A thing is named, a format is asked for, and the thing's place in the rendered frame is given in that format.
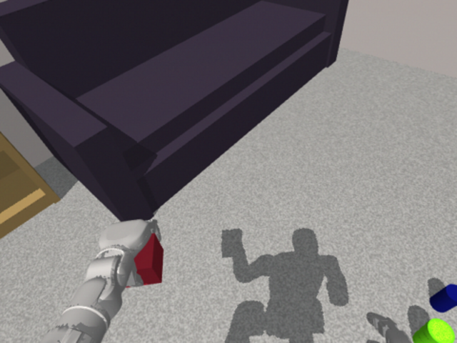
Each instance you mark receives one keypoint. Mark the sofa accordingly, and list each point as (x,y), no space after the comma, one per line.
(137,97)

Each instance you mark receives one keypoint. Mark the right robot hand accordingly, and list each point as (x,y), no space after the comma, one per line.
(387,328)

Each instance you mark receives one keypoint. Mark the left robot arm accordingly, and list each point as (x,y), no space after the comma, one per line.
(96,301)

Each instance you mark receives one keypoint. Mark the left robot hand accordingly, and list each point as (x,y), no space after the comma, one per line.
(132,235)

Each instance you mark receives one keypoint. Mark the bookshelf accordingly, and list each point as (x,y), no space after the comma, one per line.
(23,192)

